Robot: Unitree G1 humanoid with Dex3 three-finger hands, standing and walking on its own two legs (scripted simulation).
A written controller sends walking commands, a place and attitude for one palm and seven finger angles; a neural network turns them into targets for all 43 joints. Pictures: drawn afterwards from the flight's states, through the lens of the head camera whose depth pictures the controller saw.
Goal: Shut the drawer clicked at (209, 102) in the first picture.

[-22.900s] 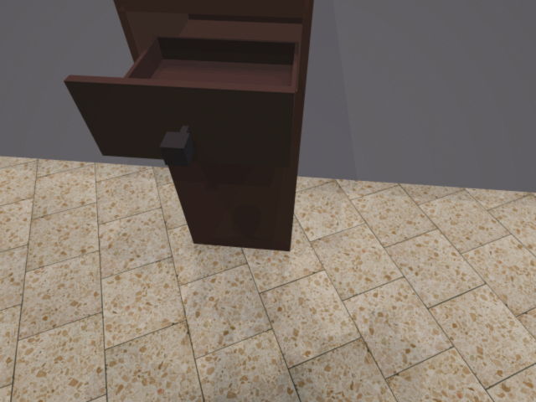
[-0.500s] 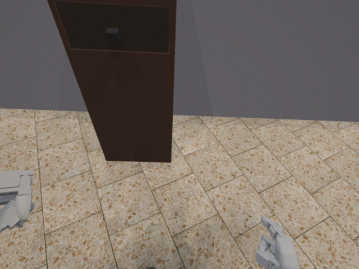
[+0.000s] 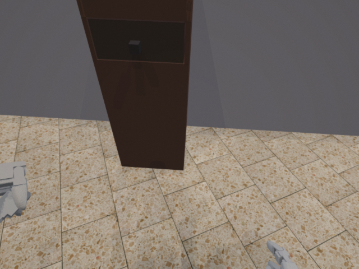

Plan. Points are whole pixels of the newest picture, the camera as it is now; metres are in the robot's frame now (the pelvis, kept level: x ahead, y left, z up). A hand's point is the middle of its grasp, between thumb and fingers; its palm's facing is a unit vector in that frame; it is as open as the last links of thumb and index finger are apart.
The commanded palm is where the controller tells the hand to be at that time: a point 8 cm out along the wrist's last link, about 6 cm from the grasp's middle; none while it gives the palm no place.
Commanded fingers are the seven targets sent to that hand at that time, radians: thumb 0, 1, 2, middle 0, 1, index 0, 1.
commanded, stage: stop stepping back and stand still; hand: left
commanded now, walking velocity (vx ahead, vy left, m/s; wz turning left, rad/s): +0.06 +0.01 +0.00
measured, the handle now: (136, 45) +0.91 +0.21 +0.12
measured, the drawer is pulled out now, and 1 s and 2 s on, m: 0.00 0.00 0.00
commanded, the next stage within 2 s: let the arm hang, fingers relaxed in 0.04 s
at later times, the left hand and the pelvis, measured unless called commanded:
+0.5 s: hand out of the picture +0.06 +0.22 -0.16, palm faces +0.07 -0.97 -0.25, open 3.4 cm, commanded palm none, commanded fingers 0.00 0.90 0.90 -0.64 -0.78 -0.64 -0.78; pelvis +0.01 +0.02 +0.00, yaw +4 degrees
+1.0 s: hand out of the picture +0.00 +0.21 -0.16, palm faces +0.06 -0.98 -0.18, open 7.2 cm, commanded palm none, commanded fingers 0.00 0.90 0.90 -0.20 -0.30 -0.20 -0.30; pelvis +0.01 +0.04 +0.01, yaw +2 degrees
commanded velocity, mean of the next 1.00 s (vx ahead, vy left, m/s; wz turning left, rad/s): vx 0.00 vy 0.00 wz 0.00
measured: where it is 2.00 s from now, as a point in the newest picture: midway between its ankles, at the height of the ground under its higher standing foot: outside the picture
